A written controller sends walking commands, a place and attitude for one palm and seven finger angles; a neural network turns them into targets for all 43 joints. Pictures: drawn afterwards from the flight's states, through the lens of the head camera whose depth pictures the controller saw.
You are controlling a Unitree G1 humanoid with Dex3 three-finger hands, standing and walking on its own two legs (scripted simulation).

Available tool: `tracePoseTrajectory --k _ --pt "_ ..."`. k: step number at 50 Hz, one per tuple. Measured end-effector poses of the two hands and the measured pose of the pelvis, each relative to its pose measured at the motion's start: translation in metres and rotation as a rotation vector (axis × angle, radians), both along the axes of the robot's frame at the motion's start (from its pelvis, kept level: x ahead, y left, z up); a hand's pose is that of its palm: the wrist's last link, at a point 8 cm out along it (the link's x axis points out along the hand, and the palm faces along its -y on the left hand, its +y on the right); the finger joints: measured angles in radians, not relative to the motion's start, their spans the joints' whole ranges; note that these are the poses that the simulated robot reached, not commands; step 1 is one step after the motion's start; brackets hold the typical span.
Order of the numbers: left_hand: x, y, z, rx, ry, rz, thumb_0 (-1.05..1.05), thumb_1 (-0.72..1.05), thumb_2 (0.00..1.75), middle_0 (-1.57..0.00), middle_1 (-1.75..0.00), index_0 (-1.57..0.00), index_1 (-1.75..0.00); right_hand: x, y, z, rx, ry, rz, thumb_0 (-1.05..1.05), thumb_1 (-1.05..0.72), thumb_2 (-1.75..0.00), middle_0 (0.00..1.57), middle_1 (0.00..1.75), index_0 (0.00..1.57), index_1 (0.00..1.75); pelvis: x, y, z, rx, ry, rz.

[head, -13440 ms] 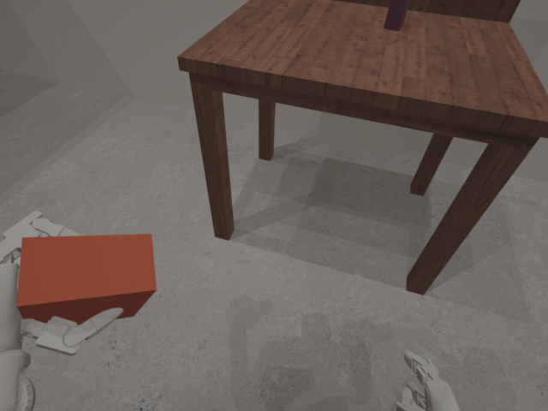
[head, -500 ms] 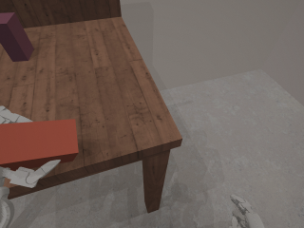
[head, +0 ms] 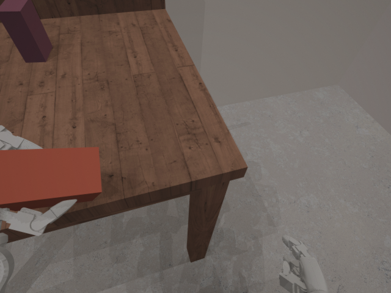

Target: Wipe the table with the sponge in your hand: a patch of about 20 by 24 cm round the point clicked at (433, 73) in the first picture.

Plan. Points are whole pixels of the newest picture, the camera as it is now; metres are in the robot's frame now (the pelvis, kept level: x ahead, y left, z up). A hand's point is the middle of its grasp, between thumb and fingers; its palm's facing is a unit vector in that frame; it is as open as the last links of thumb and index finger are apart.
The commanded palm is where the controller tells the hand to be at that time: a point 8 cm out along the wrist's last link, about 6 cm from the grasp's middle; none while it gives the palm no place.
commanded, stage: come to a stop and stand still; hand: left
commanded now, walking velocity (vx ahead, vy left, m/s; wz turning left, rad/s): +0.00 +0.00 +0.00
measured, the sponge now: (67, 180) +0.24 +0.22 +0.16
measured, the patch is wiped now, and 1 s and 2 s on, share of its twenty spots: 0.00 0.00 0.00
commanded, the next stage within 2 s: look again from close up in 0.08 s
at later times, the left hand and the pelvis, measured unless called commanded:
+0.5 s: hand (46, 176) +0.23 +0.25 +0.17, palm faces +0.42 -0.84 -0.34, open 9.9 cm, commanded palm +0.18 +0.27 +0.18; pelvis +0.01 +0.00 +0.01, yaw -2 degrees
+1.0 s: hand (44, 174) +0.22 +0.23 +0.19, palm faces +0.45 -0.63 -0.63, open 9.9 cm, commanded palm +0.17 +0.27 +0.22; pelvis +0.01 -0.06 +0.00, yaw +1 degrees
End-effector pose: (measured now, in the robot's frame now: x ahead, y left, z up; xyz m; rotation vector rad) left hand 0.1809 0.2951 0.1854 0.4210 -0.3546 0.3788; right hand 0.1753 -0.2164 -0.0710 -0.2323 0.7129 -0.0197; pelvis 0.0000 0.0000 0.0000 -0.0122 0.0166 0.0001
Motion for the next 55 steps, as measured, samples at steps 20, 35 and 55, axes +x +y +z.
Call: tracePoseTrajectory --k 20,35,55 --pt "0.007 -0.009 -0.001 -0.017 0.045 0.025 -0.01 -0.48 1.03 -0.76 -1.35 -0.76 -1.35 0.001 -0.017 0.012 -0.04 -0.031 -0.07 0.01 -0.9 -0.9 0.2 0.3 0.2 0.3 0.004 0.0 0.005 -0.012 -0.022 -0.029" --pt "0.041 0.011 0.029 0.074 0.02 0.113 -0.01 -0.48 1.03 -0.76 -1.35 -0.76 -1.35 0.001 -0.007 -0.006 -0.014 0.045 0.049 0.01 -0.9 -0.9 0.2 0.3 0.2 0.3 0.006 -0.017 0.001 0.017 -0.037 0.012" --pt "-0.001 -0.023 0.031 0.271 0.309 0.282 -0.01 -0.48 1.03 -0.76 -1.35 -0.76 -1.35 0.029 -0.082 -0.015 -0.045 0.015 -0.004 0.01 -0.9 -0.9 0.2 0.3 0.2 0.3 0.008 -0.069 -0.003 0.015 -0.046 0.041"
